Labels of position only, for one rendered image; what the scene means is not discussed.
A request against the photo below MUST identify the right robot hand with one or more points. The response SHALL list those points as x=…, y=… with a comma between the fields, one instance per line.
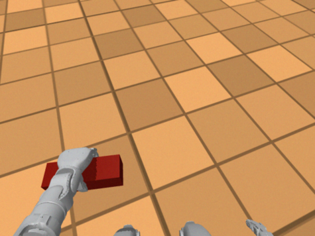
x=258, y=228

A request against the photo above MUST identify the left robot arm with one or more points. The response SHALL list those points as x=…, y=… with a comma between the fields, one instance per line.
x=54, y=203

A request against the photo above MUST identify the carton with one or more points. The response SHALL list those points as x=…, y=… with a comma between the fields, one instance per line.
x=102, y=172

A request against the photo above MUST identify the left robot hand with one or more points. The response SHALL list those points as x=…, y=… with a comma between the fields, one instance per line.
x=79, y=158

